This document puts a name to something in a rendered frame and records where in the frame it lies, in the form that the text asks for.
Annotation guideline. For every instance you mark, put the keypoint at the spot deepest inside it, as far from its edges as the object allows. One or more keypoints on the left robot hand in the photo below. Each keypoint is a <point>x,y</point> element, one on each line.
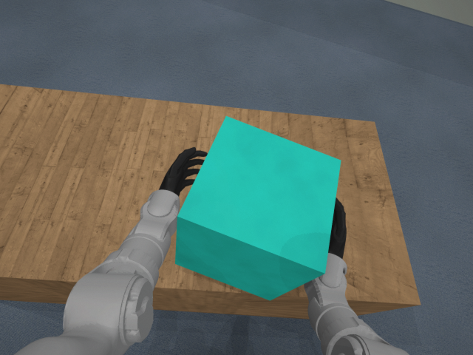
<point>174,180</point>

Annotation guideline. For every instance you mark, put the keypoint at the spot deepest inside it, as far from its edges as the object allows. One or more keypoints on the right robot upper arm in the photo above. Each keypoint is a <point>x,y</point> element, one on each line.
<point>354,344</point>

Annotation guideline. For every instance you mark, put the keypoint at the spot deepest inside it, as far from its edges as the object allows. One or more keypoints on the left robot upper arm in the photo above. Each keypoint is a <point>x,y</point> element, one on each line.
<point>106,313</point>

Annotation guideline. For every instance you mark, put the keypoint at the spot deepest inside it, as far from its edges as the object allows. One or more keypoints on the pedestal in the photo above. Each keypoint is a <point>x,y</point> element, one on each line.
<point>76,168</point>

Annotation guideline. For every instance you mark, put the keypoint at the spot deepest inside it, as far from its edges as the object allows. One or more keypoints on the robot right forearm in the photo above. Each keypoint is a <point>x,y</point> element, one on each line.
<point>328,310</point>

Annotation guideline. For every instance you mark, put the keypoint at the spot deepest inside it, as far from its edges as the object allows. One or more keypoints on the carton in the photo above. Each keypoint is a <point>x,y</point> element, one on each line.
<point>259,214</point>

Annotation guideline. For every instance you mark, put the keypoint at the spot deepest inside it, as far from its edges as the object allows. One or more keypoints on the robot left forearm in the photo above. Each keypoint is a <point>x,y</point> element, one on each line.
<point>146,246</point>

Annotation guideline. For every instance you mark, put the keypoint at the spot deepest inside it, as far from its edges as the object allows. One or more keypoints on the right robot hand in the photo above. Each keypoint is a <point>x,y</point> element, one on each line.
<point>338,231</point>

